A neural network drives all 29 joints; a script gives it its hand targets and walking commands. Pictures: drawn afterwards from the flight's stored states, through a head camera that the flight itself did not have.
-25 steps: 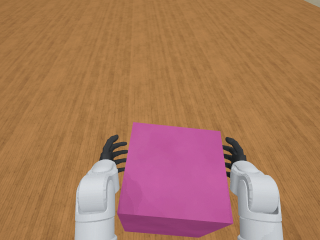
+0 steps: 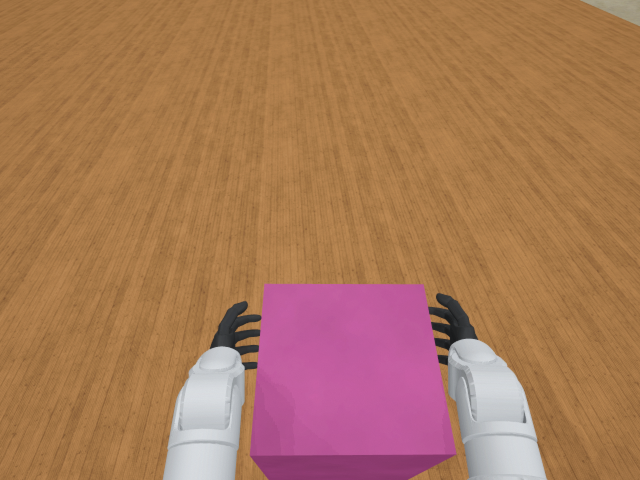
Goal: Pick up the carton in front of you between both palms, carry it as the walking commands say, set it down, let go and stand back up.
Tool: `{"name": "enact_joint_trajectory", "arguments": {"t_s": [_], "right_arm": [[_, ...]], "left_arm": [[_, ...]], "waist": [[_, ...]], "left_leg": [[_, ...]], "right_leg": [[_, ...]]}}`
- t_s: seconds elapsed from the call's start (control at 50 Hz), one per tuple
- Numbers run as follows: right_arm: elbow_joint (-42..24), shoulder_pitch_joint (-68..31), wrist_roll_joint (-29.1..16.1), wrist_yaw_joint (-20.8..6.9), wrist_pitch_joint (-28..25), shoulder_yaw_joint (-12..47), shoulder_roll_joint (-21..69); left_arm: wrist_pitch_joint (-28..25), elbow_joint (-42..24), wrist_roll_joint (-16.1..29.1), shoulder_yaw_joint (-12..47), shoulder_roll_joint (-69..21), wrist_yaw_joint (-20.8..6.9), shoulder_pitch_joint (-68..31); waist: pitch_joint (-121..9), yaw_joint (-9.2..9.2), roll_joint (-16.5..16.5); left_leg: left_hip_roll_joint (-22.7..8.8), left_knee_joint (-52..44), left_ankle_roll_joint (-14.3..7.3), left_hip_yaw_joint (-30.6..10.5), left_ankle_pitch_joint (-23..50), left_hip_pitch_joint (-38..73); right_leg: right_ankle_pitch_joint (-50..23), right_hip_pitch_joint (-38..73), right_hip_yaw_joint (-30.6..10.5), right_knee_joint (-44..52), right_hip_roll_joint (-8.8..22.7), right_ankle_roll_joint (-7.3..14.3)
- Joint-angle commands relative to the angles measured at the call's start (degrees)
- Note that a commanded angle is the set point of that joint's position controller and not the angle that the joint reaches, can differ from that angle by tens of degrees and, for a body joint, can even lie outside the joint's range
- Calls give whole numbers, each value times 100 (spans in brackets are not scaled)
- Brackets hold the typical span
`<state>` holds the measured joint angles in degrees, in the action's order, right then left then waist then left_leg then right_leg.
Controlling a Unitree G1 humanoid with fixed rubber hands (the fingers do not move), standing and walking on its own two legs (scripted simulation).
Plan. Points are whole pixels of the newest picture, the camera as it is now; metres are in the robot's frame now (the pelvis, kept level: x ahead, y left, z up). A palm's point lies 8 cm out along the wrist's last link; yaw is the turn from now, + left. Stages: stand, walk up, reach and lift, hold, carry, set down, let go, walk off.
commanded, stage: carry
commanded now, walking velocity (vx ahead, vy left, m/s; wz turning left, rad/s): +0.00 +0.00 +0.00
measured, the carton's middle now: (341, 389) +0.28 +0.00 -0.06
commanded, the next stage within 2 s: hold in 1.16 s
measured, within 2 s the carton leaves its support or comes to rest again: neither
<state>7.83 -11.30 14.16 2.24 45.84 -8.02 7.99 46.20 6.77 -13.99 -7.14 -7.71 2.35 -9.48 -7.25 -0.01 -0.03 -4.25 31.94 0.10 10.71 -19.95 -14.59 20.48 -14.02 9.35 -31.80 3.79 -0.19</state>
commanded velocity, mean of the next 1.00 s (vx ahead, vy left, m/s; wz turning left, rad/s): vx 0.00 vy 0.00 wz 0.00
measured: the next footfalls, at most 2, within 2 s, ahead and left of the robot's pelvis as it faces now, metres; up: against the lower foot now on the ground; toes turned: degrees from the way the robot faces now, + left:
none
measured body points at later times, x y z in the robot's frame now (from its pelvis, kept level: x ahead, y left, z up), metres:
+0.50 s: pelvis -0.03 +0.00 +0.01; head -0.06 +0.00 +0.45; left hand +0.26 +0.15 +0.04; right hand +0.27 -0.15 +0.04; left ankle -0.04 +0.11 -0.73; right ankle -0.04 -0.11 -0.73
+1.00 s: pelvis -0.05 +0.00 +0.01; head -0.08 +0.00 +0.46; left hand +0.25 +0.15 +0.04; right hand +0.25 -0.15 +0.04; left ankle -0.04 +0.11 -0.73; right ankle -0.04 -0.11 -0.73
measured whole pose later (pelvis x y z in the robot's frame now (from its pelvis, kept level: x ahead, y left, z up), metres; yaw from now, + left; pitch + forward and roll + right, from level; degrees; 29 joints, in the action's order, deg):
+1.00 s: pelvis -0.05 +0.00 +0.01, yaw +0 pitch +2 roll +0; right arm 11.9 -13.3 14.4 2.0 41.1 -10.3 8.4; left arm 42.5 11.3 -14.4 -9.4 -8.1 2.5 -12.2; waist -6.6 -0.1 -0.1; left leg -4.0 28.5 -0.7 10.7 -13.9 -16.3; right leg 14.5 -15.8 9.7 -28.6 3.8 0.4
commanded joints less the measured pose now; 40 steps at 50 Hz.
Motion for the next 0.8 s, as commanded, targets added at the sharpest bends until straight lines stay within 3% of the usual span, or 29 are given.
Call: {"name": "enact_joint_trajectory", "arguments": {"t_s": [0.0, 0.14, 0.24, 0.32, 0.46, 0.78], "right_arm": [[156, -2419, -1327, -1414, -640, 2652, 5107], [692, -2762, -1181, -1473, -1060, 2523, 5408], [420, -2581, -1389, -1478, -793, 2843, 5508], [384, -2453, -1351, -1461, -618, 2756, 5367], [248, -2611, -1426, -1468, -632, 2851, 5421], [252, -2525, -1433, -1473, -616, 2869, 5403]], "left_arm": [[-717, -134, 1379, 2701, -5013, -1420, -2874], [-1131, 464, 1250, 2520, -5315, -1496, -3194], [-866, 184, 1456, 2838, -5413, -1491, -3057], [-694, 146, 1412, 2759, -5283, -1470, -2925], [-710, -27, 1516, 2874, -5324, -1471, -3143], [-690, -38, 1521, 2885, -5292, -1462, -3070]], "waist": [[-1359, -8, 25], [-1288, 4, -6], [-1307, 4, -8], [-1209, 2, 1], [-1119, -1, 5], [-1177, -6, 10]], "left_leg": [[-578, -246, -60, -499, 2913, 657], [-591, -506, -78, -556, 2317, 618], [-601, -562, -75, -565, 2232, 615], [-603, -612, -77, -569, 2095, 548], [-600, -709, -89, -606, 1748, 455], [-596, -743, -96, -630, 1624, 361]], "right_leg": [[-3007, 500, -493, 258, 606, 44], [-2369, 485, -536, 489, 618, 72], [-2281, 464, -532, 551, 630, 69], [-2141, 385, -530, 604, 627, 70], [-1759, 277, -561, 714, 616, 89], [-1621, 232, -570, 734, 615, 104]]}}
